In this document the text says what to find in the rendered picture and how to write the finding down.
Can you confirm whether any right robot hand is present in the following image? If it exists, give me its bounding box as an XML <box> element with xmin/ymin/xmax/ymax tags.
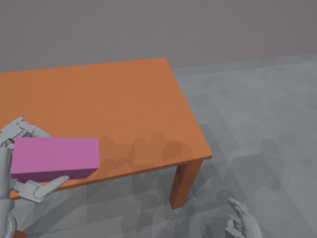
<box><xmin>225</xmin><ymin>197</ymin><xmax>264</xmax><ymax>238</ymax></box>

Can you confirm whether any left robot hand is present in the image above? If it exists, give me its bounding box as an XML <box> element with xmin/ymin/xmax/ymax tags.
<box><xmin>0</xmin><ymin>117</ymin><xmax>69</xmax><ymax>204</ymax></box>

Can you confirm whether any robot left forearm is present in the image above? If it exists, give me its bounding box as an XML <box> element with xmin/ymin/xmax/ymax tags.
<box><xmin>0</xmin><ymin>198</ymin><xmax>17</xmax><ymax>238</ymax></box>

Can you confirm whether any sponge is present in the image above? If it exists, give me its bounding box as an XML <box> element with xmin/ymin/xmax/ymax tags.
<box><xmin>10</xmin><ymin>137</ymin><xmax>100</xmax><ymax>184</ymax></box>

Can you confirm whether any table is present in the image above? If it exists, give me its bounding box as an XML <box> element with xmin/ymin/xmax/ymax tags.
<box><xmin>0</xmin><ymin>58</ymin><xmax>213</xmax><ymax>238</ymax></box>

